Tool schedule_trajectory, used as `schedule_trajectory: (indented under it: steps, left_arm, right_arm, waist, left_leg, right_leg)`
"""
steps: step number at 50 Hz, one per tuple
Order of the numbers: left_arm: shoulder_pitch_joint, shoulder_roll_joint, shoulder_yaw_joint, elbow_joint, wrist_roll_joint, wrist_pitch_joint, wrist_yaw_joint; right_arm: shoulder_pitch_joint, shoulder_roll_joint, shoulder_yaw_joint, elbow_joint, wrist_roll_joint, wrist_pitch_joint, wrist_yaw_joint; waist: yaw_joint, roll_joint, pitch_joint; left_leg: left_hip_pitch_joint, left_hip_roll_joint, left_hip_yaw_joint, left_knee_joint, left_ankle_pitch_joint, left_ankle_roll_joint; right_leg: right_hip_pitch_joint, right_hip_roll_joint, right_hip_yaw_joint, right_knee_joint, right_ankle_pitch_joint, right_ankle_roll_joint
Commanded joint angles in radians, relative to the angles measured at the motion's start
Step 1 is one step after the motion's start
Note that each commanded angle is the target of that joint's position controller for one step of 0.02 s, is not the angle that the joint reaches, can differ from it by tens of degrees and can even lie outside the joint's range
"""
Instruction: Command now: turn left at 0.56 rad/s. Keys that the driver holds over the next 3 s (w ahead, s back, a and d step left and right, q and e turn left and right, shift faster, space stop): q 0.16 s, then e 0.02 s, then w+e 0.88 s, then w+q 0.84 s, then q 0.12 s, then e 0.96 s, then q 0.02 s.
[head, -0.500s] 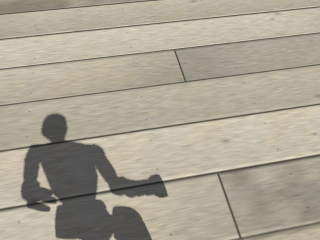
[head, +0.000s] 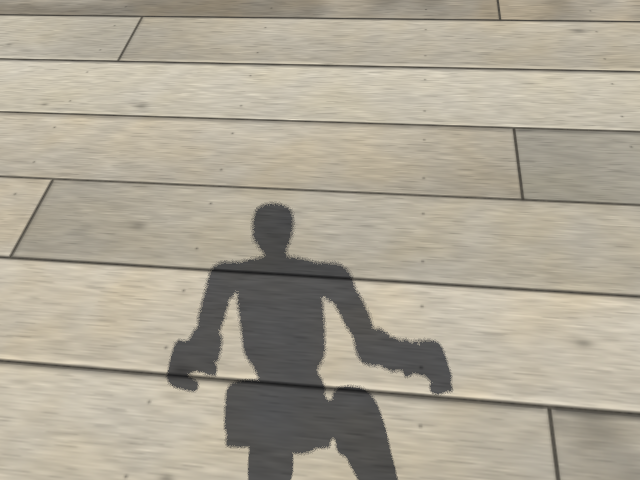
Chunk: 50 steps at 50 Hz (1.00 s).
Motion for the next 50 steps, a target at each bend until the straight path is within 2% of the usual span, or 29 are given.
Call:
schedule_trajectory:
  steps: [1, 3, 7, 9, 10, 11, 12, 13, 14, 15, 16, 17, 21, 27, 33, 34, 36, 37, 38, 39, 40, 41, 42, 43, 44, 45, 46, 48, 50]
  left_arm:
    - [0.011, 0.182, 0.050, -0.053, -0.002, 0.002, 0.009]
    - [-0.001, 0.210, 0.062, -0.056, -0.006, 0.007, 0.002]
    - [-0.016, 0.233, 0.074, -0.049, -0.027, 0.005, -0.017]
    - [-0.034, 0.227, 0.072, -0.038, -0.049, 0.002, -0.020]
    - [0.016, 0.196, 0.062, -0.011, -0.052, -0.002, -0.025]
    - [0.035, 0.115, 0.032, -0.009, -0.015, -0.008, -0.038]
    - [-0.008, 0.061, 0.004, -0.063, 0.019, -0.020, -0.050]
    - [-0.073, 0.152, 0.033, -0.060, -0.015, -0.027, -0.048]
    - [-0.104, 0.192, 0.048, -0.062, -0.044, -0.028, -0.051]
    - [-0.103, 0.189, 0.053, -0.048, -0.048, -0.026, -0.051]
    - [-0.090, 0.192, 0.056, -0.030, -0.041, -0.023, -0.049]
    - [-0.067, 0.188, 0.058, -0.017, -0.039, -0.024, -0.050]
    - [-0.025, 0.137, 0.051, 0.017, -0.049, -0.043, -0.054]
    - [-0.063, 0.096, 0.032, -0.008, -0.039, -0.043, -0.068]
    - [-0.169, 0.075, 0.010, -0.082, -0.044, -0.051, -0.103]
    - [-0.173, 0.079, 0.010, -0.093, -0.044, -0.051, -0.108]
    - [-0.125, 0.109, 0.025, -0.104, -0.044, -0.049, -0.111]
    - [-0.013, 0.142, 0.046, -0.083, -0.045, -0.047, -0.108]
    - [0.155, 0.205, 0.082, -0.037, -0.049, -0.042, -0.096]
    - [0.302, 0.300, 0.117, -0.010, -0.054, -0.030, -0.073]
    - [0.271, 0.375, 0.114, -0.030, -0.055, -0.043, -0.073]
    - [0.273, 0.274, 0.085, -0.047, -0.046, -0.057, -0.077]
    - [0.235, 0.232, 0.071, -0.037, -0.039, -0.067, -0.078]
    - [0.169, 0.209, 0.062, -0.047, -0.041, -0.069, -0.077]
    - [0.103, 0.180, 0.052, -0.065, -0.034, -0.068, -0.074]
    - [0.062, 0.162, 0.044, -0.088, -0.020, -0.069, -0.070]
    - [0.043, 0.164, 0.045, -0.097, -0.017, -0.071, -0.066]
    - [0.044, 0.176, 0.047, -0.090, -0.026, -0.077, -0.057]
    - [0.067, 0.192, 0.051, -0.077, -0.030, -0.079, -0.045]
  right_arm:
    - [-0.079, -0.024, 0.007, -0.116, 0.003, -0.013, 0.012]
    - [-0.088, -0.017, 0.014, -0.133, 0.000, -0.012, 0.022]
    - [-0.070, -0.042, 0.004, -0.143, 0.000, -0.001, 0.036]
    - [-0.016, -0.030, 0.000, -0.126, -0.004, 0.001, 0.041]
    - [0.025, -0.040, -0.004, -0.110, -0.007, -0.001, 0.034]
    - [0.078, -0.084, -0.012, -0.101, -0.007, -0.004, 0.022]
    - [0.106, -0.164, -0.019, -0.109, -0.015, -0.013, 0.013]
    - [0.181, -0.137, -0.017, -0.080, -0.034, -0.035, 0.018]
    - [0.160, -0.121, -0.009, -0.064, -0.037, -0.057, 0.021]
    - [0.107, -0.103, -0.003, -0.056, -0.029, -0.072, 0.016]
    - [0.070, -0.080, 0.008, -0.054, -0.021, -0.082, 0.011]
    - [0.051, -0.069, 0.015, -0.051, -0.023, -0.091, 0.005]
    - [0.076, -0.043, 0.015, -0.027, -0.045, -0.134, 0.000]
    - [0.092, -0.067, 0.001, 0.020, -0.034, -0.145, 0.003]
    - [0.150, -0.095, -0.016, 0.074, -0.009, -0.131, 0.009]
    - [0.152, -0.104, -0.019, 0.079, -0.005, -0.126, 0.010]
    - [0.136, -0.134, -0.026, 0.081, 0.000, -0.117, 0.008]
    - [0.119, -0.142, -0.026, 0.079, 0.002, -0.110, 0.004]
    - [0.126, -0.123, -0.015, 0.074, 0.001, -0.108, 0.000]
    - [0.146, -0.068, 0.007, 0.044, -0.020, -0.120, -0.002]
    - [0.197, 0.053, 0.050, -0.004, -0.043, -0.152, 0.008]
    - [0.074, -0.051, 0.029, -0.012, 0.001, -0.184, 0.019]
    - [0.010, -0.082, 0.022, -0.036, 0.027, -0.201, 0.025]
    - [0.006, -0.072, 0.026, -0.033, 0.006, -0.212, 0.019]
    - [0.012, -0.075, 0.020, -0.023, -0.019, -0.212, 0.014]
    - [0.035, -0.077, 0.015, -0.019, -0.025, -0.201, 0.016]
    - [0.052, -0.069, 0.015, -0.016, -0.029, -0.189, 0.019]
    - [0.056, -0.049, 0.020, -0.015, -0.039, -0.168, 0.019]
    - [-0.021, -0.031, 0.028, -0.040, -0.043, -0.161, 0.016]
  waist:
    - [0.037, -0.206, -0.079]
    - [0.041, -0.218, -0.090]
    - [0.030, -0.235, -0.095]
    - [-0.012, -0.215, -0.098]
    - [-0.023, -0.161, -0.123]
    - [-0.024, 0.023, -0.174]
    - [-0.036, 0.264, -0.186]
    - [-0.128, 0.165, -0.190]
    - [-0.115, 0.129, -0.113]
    - [-0.090, 0.129, -0.055]
    - [-0.075, 0.141, -0.010]
    - [-0.056, 0.136, 0.017]
    - [-0.046, 0.059, 0.017]
    - [-0.060, 0.043, 0.055]
    - [-0.099, 0.021, 0.111]
    - [-0.094, 0.024, 0.109]
    - [-0.048, 0.053, 0.043]
    - [0.023, 0.057, -0.036]
    - [0.106, 0.033, -0.142]
    - [0.154, -0.102, -0.242]
    - [0.051, -0.296, -0.359]
    - [0.125, -0.176, -0.362]
    - [0.114, -0.156, -0.220]
    - [0.069, -0.080, -0.151]
    - [0.028, -0.071, -0.099]
    - [-0.006, -0.092, -0.084]
    - [-0.022, -0.100, -0.078]
    - [-0.037, -0.089, -0.053]
    - [-0.018, -0.088, -0.016]
  left_leg:
    - [-0.093, 0.050, 0.036, -0.106, -0.006, -0.025]
    - [-0.003, 0.065, 0.072, -0.205, -0.023, -0.013]
    - [0.127, 0.051, 0.131, -0.386, 0.001, 0.031]
    - [0.259, 0.027, 0.147, -0.604, 0.139, 0.086]
    - [0.405, 0.011, 0.128, -0.720, 0.235, 0.122]
    - [0.627, 0.159, -0.079, -0.744, 0.394, 0.170]
    - [0.713, 0.404, -0.362, -0.744, 0.405, 0.342]
    - [0.642, 0.447, -0.432, -0.828, 0.132, 0.437]
    - [0.598, 0.400, -0.381, -0.868, -0.103, 0.396]
    - [0.558, 0.353, -0.328, -0.895, -0.213, 0.343]
    - [0.530, 0.327, -0.279, -0.926, -0.206, 0.313]
    - [0.500, 0.306, -0.230, -0.951, -0.157, 0.294]
    - [0.533, 0.293, -0.071, -0.986, 0.064, 0.272]
    - [0.533, 0.317, 0.082, -1.011, 0.205, 0.273]
    - [0.603, 0.346, 0.190, -0.972, 0.305, 0.254]
    - [0.618, 0.350, 0.203, -0.945, 0.360, 0.247]
    - [0.631, 0.343, 0.242, -0.804, 0.733, 0.224]
    - [0.604, 0.319, 0.278, -0.636, 0.932, 0.200]
    - [0.499, 0.273, 0.312, -0.406, 0.972, 0.162]
    - [0.179, 0.212, 0.314, -0.066, 0.632, 0.101]
    - [-0.138, 0.010, 0.139, 0.226, -0.214, 0.052]
    - [-0.234, 0.040, -0.027, 0.300, -0.182, 0.072]
    - [-0.291, 0.085, -0.012, 0.271, -0.086, 0.099]
    - [-0.251, 0.131, -0.008, 0.187, -0.002, 0.114]
    - [-0.188, 0.157, -0.008, 0.107, 0.052, 0.110]
    - [-0.125, 0.172, -0.016, 0.077, 0.091, 0.106]
    - [-0.096, 0.170, -0.009, 0.051, 0.110, 0.092]
    - [-0.080, 0.160, 0.014, -0.022, 0.150, 0.058]
    - [-0.097, 0.142, 0.027, -0.162, 0.260, 0.029]
  right_leg:
    - [0.227, -0.242, 0.157, -0.102, 0.396, -0.202]
    - [0.198, -0.259, 0.125, -0.100, 0.419, -0.206]
    - [0.173, -0.284, 0.088, -0.064, 0.446, -0.194]
    - [0.128, -0.264, 0.060, 0.012, 0.423, -0.149]
    - [0.047, -0.231, 0.026, 0.060, 0.272, -0.097]
    - [-0.146, -0.154, -0.056, 0.232, -0.026, -0.007]
    - [-0.418, -0.026, -0.095, 0.449, -0.441, 0.063]
    - [-0.485, -0.039, 0.014, 0.599, -0.442, 0.066]
    - [-0.521, -0.065, 0.046, 0.646, -0.362, 0.044]
    - [-0.541, -0.076, 0.054, 0.646, -0.278, 0.031]
    - [-0.551, -0.082, 0.066, 0.630, -0.194, 0.031]
    - [-0.534, -0.080, 0.076, 0.625, -0.113, 0.032]
    - [-0.557, -0.050, 0.132, 0.584, 0.085, 0.043]
    - [-0.532, -0.061, 0.110, 0.380, 0.209, 0.064]
    - [-0.498, -0.066, 0.022, 0.219, 0.148, -0.011]
    - [-0.476, -0.055, 0.003, 0.202, 0.109, -0.029]
    - [-0.335, 0.009, -0.061, 0.190, 0.025, -0.074]
    - [-0.167, 0.061, -0.094, 0.168, 0.026, -0.101]
    - [0.101, 0.114, -0.095, 0.135, 0.058, -0.139]
    - [0.440, -0.044, 0.196, 0.097, -0.047, -0.225]
    - [0.628, -0.286, 0.793, -0.076, -0.278, -0.389]
    - [0.623, -0.301, 0.837, -0.179, -0.303, -0.364]
    - [0.513, -0.274, 0.687, -0.181, -0.204, -0.322]
    - [0.374, -0.228, 0.569, -0.171, -0.104, -0.289]
    - [0.247, -0.189, 0.481, -0.183, 0.004, -0.271]
    - [0.165, -0.161, 0.436, -0.209, 0.068, -0.269]
    - [0.116, -0.150, 0.415, -0.230, 0.122, -0.279]
    - [0.036, -0.128, 0.345, -0.251, 0.219, -0.286]
    - [-0.005, -0.097, 0.298, -0.259, 0.246, -0.269]
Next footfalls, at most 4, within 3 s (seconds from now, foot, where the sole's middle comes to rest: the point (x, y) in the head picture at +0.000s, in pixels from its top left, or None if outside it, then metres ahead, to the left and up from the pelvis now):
0.22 left None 0.03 0.15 -0.78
0.76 right None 0.33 -0.11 -0.78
1.26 left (358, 385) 0.68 0.00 -0.78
1.76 right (454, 293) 0.92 -0.24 -0.78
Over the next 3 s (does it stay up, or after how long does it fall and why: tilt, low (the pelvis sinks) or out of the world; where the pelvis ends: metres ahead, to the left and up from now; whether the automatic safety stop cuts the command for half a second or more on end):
stays up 1.03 -0.13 0.00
